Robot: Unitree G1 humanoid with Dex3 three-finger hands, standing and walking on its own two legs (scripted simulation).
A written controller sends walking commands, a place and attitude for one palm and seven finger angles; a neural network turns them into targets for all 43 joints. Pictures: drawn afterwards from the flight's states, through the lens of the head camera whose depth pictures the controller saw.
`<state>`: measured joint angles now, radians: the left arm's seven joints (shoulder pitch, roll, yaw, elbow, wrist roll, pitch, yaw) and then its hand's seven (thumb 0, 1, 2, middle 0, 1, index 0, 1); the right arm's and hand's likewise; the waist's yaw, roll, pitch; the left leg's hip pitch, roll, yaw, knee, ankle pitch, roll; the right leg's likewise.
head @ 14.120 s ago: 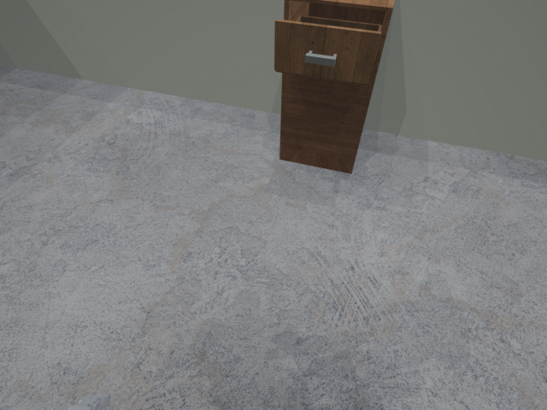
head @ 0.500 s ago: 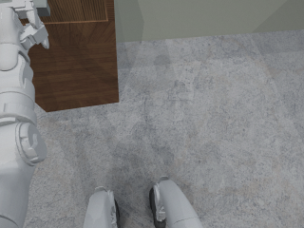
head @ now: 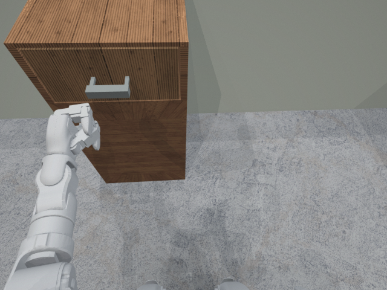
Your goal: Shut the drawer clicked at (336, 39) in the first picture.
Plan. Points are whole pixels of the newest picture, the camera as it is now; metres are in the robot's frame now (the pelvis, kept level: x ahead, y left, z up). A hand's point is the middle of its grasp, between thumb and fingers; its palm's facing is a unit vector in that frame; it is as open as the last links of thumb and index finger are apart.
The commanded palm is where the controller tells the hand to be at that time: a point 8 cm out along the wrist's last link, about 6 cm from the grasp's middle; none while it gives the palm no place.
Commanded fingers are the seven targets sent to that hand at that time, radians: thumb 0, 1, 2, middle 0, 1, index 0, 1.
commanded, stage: draw the hand back to the body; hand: left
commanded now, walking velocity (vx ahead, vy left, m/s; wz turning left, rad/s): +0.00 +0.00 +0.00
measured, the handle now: (109, 85) +0.61 +0.21 +0.00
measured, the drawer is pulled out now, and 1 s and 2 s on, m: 0.00 0.00 0.00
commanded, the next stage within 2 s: step back with the hand held close in 1.02 s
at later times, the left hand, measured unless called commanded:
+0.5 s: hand (33, 192) +0.26 +0.22 +0.15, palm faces +0.30 -0.91 -0.28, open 3.2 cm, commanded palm +0.21 +0.26 +0.17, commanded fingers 0.00 0.90 0.90 -1.40 -1.60 -1.40 -1.60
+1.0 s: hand out of the picture +0.15 +0.24 +0.21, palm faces +0.45 -0.79 -0.41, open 3.2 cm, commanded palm +0.11 +0.27 +0.22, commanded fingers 0.00 0.90 0.90 -1.40 -1.60 -1.40 -1.60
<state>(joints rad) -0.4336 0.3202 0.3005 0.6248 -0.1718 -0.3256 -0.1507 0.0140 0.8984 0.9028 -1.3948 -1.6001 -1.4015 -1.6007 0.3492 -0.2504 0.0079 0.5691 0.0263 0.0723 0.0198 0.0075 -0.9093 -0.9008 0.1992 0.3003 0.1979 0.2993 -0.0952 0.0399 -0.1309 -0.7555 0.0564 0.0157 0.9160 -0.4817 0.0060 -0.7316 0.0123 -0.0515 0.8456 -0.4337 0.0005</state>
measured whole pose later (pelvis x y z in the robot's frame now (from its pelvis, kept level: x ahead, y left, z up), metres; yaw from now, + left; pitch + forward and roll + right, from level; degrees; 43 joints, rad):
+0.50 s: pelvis -0.01 -0.01 +0.05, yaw +2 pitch -1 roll +0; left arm 0.10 0.29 0.14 0.01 -0.07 -0.05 0.08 0.01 0.90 0.90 -1.40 -1.60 -1.40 -1.60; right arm 0.16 -0.23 0.06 0.57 0.03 0.01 -0.08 0.01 -0.91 -0.90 0.20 0.30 0.20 0.30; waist 0.03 0.06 -0.01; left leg -0.18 0.01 0.03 0.50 -0.30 0.00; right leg -0.18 -0.02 -0.05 0.49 -0.29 0.00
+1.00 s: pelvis -0.01 -0.01 +0.05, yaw +2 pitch -5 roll -1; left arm 0.53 0.31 0.29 -0.44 -0.06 -0.11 0.10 0.01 0.89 0.90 -1.40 -1.60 -1.41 -1.60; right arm 0.20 -0.24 0.01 0.63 0.00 -0.10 -0.09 0.02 -0.91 -0.90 0.20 0.30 0.20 0.30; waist 0.07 0.10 0.02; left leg -0.07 0.03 0.01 0.42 -0.26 -0.01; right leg -0.05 0.00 -0.06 0.38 -0.24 -0.01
